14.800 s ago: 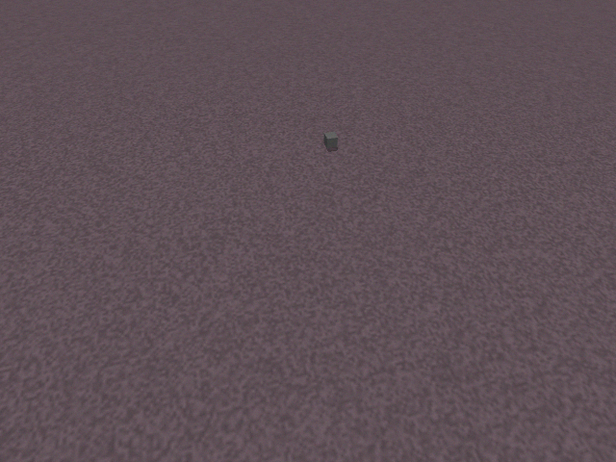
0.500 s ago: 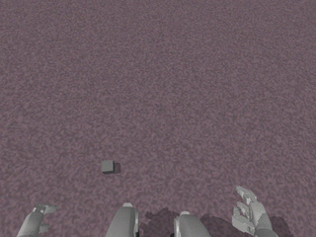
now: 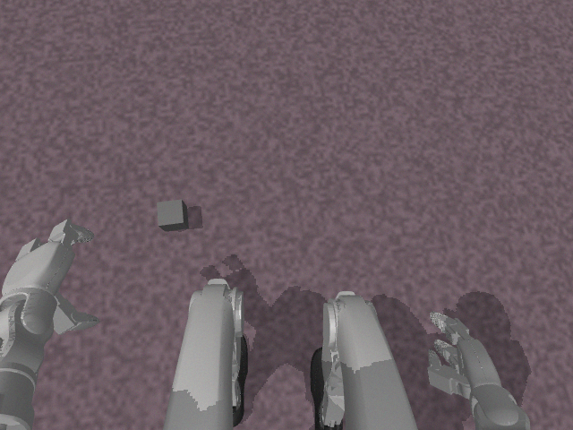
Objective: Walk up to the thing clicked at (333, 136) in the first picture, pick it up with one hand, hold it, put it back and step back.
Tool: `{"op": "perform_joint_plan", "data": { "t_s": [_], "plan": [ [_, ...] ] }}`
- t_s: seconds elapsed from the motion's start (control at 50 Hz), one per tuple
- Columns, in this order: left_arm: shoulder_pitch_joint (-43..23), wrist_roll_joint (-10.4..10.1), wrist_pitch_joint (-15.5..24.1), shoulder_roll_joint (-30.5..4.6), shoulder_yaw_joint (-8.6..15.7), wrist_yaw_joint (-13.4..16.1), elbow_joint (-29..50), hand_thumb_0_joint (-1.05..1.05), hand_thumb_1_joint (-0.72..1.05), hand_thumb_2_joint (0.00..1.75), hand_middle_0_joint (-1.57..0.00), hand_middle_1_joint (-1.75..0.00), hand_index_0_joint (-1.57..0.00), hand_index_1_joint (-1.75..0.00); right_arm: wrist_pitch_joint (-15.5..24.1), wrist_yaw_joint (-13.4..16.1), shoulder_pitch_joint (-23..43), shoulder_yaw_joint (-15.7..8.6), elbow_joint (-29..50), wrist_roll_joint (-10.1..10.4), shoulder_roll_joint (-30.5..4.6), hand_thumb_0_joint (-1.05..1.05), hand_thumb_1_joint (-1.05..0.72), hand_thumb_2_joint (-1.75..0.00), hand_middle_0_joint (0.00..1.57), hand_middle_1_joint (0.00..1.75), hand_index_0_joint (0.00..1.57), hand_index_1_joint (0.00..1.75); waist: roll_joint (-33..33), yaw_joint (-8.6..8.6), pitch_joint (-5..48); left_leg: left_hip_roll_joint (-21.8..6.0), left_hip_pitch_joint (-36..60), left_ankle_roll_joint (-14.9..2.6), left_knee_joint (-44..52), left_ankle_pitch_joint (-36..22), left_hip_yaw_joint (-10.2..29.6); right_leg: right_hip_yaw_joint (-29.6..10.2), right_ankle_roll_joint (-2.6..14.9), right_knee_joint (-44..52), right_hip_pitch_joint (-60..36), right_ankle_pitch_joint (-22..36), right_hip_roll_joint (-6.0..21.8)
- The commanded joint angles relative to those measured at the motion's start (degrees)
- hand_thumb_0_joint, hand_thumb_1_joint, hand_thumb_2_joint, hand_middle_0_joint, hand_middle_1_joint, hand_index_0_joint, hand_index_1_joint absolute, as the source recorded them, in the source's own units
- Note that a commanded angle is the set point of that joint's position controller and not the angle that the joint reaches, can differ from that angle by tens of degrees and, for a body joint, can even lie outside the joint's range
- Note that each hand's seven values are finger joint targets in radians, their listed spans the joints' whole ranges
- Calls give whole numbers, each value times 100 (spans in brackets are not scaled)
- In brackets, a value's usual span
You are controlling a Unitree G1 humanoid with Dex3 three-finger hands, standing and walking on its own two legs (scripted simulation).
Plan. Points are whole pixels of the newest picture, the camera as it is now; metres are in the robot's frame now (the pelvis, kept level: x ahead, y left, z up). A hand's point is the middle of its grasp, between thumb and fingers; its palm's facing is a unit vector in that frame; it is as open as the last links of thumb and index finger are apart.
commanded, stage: rise first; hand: left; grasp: from above
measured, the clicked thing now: (173, 215) +0.49 +0.30 -0.46
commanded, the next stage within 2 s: none
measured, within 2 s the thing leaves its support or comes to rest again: neither
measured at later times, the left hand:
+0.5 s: hand (113, 250) +0.36 +0.34 -0.26, palm faces -0.45 -0.14 -0.88, open 13.7 cm
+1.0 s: hand (129, 235) +0.40 +0.34 -0.31, palm faces -0.45 -0.08 -0.89, open 14.1 cm
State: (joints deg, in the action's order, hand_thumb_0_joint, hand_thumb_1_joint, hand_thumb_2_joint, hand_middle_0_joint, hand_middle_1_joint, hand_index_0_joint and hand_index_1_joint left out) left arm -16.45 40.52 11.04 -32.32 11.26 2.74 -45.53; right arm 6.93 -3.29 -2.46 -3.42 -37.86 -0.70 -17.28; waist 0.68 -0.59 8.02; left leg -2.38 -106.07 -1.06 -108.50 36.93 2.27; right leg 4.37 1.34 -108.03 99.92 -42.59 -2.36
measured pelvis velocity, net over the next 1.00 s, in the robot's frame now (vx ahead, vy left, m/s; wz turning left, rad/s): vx -0.03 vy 0.00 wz -0.12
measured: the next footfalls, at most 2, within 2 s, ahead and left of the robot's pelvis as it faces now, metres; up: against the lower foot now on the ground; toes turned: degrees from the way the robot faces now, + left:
none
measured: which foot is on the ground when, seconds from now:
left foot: down 0.00-1.00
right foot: down 0.00-1.00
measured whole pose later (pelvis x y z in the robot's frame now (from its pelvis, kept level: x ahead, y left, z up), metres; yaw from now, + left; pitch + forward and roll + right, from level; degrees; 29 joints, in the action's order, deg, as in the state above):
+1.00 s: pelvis -0.03 +0.00 -0.15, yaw -7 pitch +33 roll -9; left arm -46.5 70.7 17.1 -47.6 11.7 21.6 -77.3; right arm 1.6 -6.5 -2.9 2.9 -43.6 -8.2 -14.3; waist -2.9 6.9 1.5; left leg -4.3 -132.5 -1.6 -134.9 36.8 7.7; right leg 9.8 1.4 -132.0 124.3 -41.8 -4.3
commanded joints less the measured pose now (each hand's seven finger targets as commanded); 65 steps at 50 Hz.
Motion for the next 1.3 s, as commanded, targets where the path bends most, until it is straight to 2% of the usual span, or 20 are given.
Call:
{"op": "perform_joint_plan", "data": {
  "t_s": [0.0,0.02,0.06,0.1,0.14,0.18,0.22,0.3,0.42,0.5,0.56,0.58,0.64,0.7,0.88,1.02,1.06,1.1,1.22,1.28],
  "plan": [
    [-1182,477,265,-1940,472,369,87,0,-47,98,-5,-102,-5,-101,112,-48,-920,-366,185,-44,-990,0,-82,-88,20,30,20,30,275,39,3801,119,2653,-133,481,-1939,62,-67,30,955,-901,1956,-139],
    [-1540,583,332,-2071,486,396,90,0,-48,97,-6,-102,-7,-101,94,-46,-963,-373,159,-61,-1006,0,-84,-89,20,30,20,30,214,100,3888,116,2471,-143,390,-1646,64,-61,28,920,-789,1759,-150],
    [-1810,820,443,-2453,642,476,-180,0,-48,96,-7,-102,-8,-101,45,-44,-973,-350,110,-83,-1007,0,-85,-89,20,30,20,30,295,8,3808,126,2084,-118,294,-1130,24,-51,45,808,-616,1324,-150],
    [-2061,995,575,-2576,638,570,-323,0,-48,97,-8,-100,-8,-100,-5,-45,-962,-309,60,-114,-997,0,-85,-89,20,30,20,30,422,-29,3772,130,1929,-94,196,-850,10,-19,62,700,-436,1056,-167],
    [-2484,1179,698,-2552,496,660,-363,0,-46,96,-7,-101,-8,-100,-57,-51,-989,-265,19,-146,-980,0,-84,-89,20,30,20,30,481,118,3735,140,1679,-92,56,-607,12,-8,73,606,-254,856,-181],
    [-2708,1383,790,-2733,506,760,-698,0,-44,95,-8,-99,-9,-98,-107,-62,-968,-225,-53,-178,-993,0,-84,-88,20,30,20,30,616,119,3442,136,1459,-70,31,-218,65,60,102,440,131,486,-189],
    [-2920,1556,872,-2683,409,873,-969,0,-44,95,-10,-95,-10,-94,-149,-72,-971,-179,-111,-224,-998,0,-83,-88,20,30,20,30,648,216,3233,134,1241,-69,-76,65,133,116,116,314,456,222,-187],
    [-3297,1981,916,-2889,373,1191,-1239,0,-41,92,-13,-92,-13,-91,-275,-89,-1052,-128,-200,-292,-1047,0,-84,-89,20,30,20,30,867,255,3363,138,1260,-56,-223,51,175,210,137,85,700,282,-191],
    [-3750,2498,828,-3050,305,1647,-1877,0,-45,95,-13,-89,-13,-90,-429,-109,-1027,-25,-353,-415,-1113,0,-87,-89,20,30,20,30,1094,400,3086,108,1121,-25,-374,179,343,393,166,-370,1306,335,-168],
    [-3896,2743,753,-2969,140,1813,-2135,0,-49,97,-12,-90,-11,-91,-464,-141,-1051,15,-421,-486,-1116,0,-89,-90,20,30,20,30,1350,454,3111,85,1223,-12,-575,-163,333,427,160,-555,1482,628,-168],
    [-4085,2899,724,-3128,199,1939,-2121,0,-50,97,-10,-93,-10,-93,-485,-168,-1124,20,-458,-540,-1158,0,-90,-90,20,30,20,30,1401,493,3405,59,1353,-23,-789,-590,310,439,142,-643,1403,988,-199],
    [-4276,2884,734,-3117,183,1981,-1931,0,-49,96,-11,-93,-11,-93,-482,-179,-1140,12,-483,-567,-1163,0,-90,-90,20,30,20,30,1483,499,3498,46,1417,-19,-840,-670,320,436,134,-703,1386,1063,-180],
    [-4180,2984,690,-3227,240,2038,-2211,0,-49,95,-12,-93,-12,-93,-501,-210,-1187,52,-479,-611,-1134,0,-90,-90,20,30,20,30,1289,543,3425,42,1174,-64,-994,-787,279,451,108,-669,1204,1188,-234],
    [-4248,2930,689,-3141,234,2069,-2267,0,-49,95,-11,-94,-12,-93,-493,-232,-1177,59,-491,-677,-1141,0,-90,-90,20,30,20,30,1378,589,3375,0,1199,-55,-1042,-744,356,494,95,-799,1355,1160,-230],
    [-4320,2880,592,-3337,314,2121,-2470,0,-53,98,-10,-95,-10,-95,-485,-273,-1165,210,-490,-762,-1076,0,-91,-90,20,30,20,30,1232,654,3328,-45,790,-106,-1394,-971,276,485,66,-869,1038,1427,-320],
    [-4386,2844,567,-3454,393,2134,-2340,0,-55,99,-8,-97,-7,-97,-486,-266,-1145,258,-466,-808,-1093,0,-90,-90,20,30,20,30,1428,700,3394,-96,860,-90,-1508,-966,346,546,66,-989,1103,1435,-355],
    [-4381,2872,537,-3357,279,2115,-2371,0,-57,101,-7,-97,-7,-98,-502,-278,-1157,284,-467,-802,-1086,0,-91,-90,20,30,20,30,1487,732,3310,-101,845,-72,-1483,-944,372,562,86,-1030,1163,1433,-363],
    [-4379,2844,521,-3487,390,2136,-2385,0,-57,101,-7,-98,-7,-98,-504,-272,-1140,280,-453,-794,-1137,0,-91,-90,20,30,20,30,1484,717,3251,-108,752,-75,-1479,-858,400,580,85,-1070,1221,1379,-360],
    [-4305,2842,475,-3404,236,2049,-2449,0,-57,101,-7,-98,-6,-99,-525,-282,-1132,348,-426,-784,-1157,0,-91,-90,20,30,20,30,1569,769,3139,-114,747,-63,-1498,-846,472,625,92,-1167,1329,1388,-369],
    [-4348,2780,488,-3499,333,2057,-2319,0,-57,101,-6,-98,-6,-98,-518,-289,-1140,352,-401,-776,-1171,0,-90,-90,20,30,20,30,1562,770,3127,-122,746,-61,-1507,-843,508,640,84,-1199,1340,1396,-354]
  ]
}}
